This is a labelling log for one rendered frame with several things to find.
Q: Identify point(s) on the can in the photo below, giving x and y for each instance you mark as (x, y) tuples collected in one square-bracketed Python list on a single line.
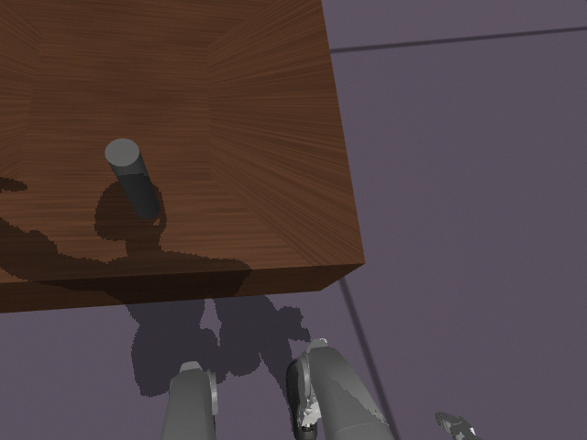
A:
[(125, 159)]

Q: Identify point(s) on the right robot foot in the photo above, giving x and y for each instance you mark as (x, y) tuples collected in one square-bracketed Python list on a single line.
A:
[(300, 432)]

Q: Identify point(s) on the right robot hand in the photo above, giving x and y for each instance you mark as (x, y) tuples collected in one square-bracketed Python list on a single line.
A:
[(458, 428)]

